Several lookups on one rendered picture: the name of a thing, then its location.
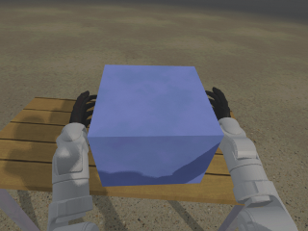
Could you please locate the robot right upper arm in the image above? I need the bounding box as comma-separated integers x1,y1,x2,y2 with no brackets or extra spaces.
237,206,296,231

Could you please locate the robot left upper arm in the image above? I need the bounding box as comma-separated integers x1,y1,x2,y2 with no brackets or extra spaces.
53,221,99,231

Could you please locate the right robot forearm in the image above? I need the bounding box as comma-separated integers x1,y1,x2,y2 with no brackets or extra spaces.
218,117,298,231

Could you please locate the table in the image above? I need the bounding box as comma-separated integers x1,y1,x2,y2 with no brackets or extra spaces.
0,96,263,231

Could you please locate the robot left hand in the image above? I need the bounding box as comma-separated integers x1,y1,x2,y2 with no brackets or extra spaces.
69,90,97,128

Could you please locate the robot right hand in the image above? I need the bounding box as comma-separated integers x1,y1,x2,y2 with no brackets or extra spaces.
205,87,231,120

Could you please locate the left robot forearm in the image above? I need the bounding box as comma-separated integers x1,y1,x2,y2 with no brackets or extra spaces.
46,122,93,231

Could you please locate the carton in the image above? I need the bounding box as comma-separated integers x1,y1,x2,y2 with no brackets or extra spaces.
87,64,224,187

